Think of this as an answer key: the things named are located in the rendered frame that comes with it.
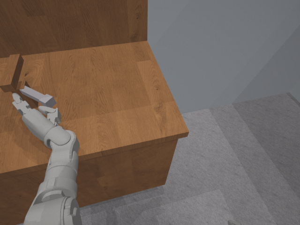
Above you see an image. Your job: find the left robot hand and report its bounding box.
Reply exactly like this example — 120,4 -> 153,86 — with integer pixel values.
12,93 -> 61,142

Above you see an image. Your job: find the counter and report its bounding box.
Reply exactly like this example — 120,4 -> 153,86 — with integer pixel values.
0,0 -> 189,225

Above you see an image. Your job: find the tap lever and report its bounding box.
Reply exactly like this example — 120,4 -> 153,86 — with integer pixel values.
20,86 -> 57,108

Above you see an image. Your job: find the robot left upper arm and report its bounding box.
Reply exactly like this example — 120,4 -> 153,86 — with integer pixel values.
25,196 -> 82,225

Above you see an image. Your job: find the left robot forearm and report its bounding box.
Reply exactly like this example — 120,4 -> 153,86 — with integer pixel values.
23,126 -> 80,225

